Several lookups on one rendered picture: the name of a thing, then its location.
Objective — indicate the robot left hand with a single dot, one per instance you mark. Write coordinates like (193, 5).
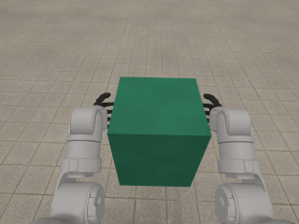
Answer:
(99, 101)

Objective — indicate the right robot upper arm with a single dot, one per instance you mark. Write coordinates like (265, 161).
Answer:
(244, 203)

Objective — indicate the left robot upper arm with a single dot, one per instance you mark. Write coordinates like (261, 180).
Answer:
(76, 203)

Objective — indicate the carton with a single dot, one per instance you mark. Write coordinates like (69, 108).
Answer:
(158, 131)

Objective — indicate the left robot forearm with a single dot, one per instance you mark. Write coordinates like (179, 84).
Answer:
(84, 137)

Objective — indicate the right robot forearm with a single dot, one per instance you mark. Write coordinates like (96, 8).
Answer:
(236, 148)

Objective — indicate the robot right hand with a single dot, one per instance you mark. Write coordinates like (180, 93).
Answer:
(213, 100)

